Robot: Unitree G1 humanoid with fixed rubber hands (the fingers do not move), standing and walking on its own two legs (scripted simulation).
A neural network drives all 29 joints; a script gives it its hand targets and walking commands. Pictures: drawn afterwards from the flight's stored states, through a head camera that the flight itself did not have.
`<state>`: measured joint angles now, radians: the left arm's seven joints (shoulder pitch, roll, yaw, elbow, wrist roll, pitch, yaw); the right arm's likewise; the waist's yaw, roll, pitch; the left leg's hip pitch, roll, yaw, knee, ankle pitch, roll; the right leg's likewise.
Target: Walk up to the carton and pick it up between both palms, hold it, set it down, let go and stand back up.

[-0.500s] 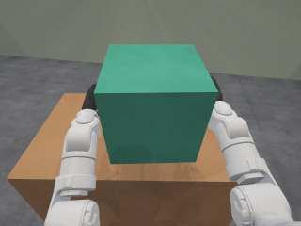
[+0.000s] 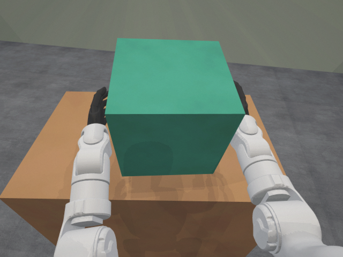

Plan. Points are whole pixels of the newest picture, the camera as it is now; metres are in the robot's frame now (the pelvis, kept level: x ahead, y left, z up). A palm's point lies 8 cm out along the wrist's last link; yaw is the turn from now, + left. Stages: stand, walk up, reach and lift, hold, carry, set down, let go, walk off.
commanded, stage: set down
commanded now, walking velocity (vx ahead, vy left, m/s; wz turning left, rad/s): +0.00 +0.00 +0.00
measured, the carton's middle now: (168, 111) +0.43 +0.01 +0.15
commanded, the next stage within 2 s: none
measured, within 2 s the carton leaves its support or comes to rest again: neither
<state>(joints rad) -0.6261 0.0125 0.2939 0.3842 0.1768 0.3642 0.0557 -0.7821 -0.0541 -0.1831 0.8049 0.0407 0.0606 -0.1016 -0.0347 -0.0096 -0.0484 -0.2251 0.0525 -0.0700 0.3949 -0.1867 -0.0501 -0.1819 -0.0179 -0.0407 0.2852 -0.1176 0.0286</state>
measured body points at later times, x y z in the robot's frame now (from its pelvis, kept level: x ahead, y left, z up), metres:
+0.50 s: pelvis +0.00 +0.00 +0.00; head +0.00 +0.01 +0.45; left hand +0.40 +0.16 +0.13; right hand +0.41 -0.17 +0.13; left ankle +0.01 +0.15 -0.75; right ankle +0.02 -0.14 -0.75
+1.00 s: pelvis +0.02 +0.00 +0.00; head +0.04 +0.01 +0.45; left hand +0.42 +0.15 +0.10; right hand +0.44 -0.17 +0.10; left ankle +0.01 +0.15 -0.75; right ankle +0.02 -0.14 -0.75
